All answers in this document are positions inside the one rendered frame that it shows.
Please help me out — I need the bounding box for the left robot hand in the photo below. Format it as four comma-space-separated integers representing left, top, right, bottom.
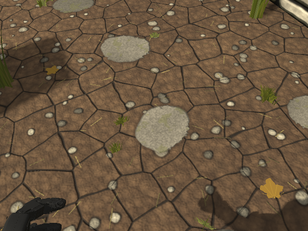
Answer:
2, 197, 66, 231

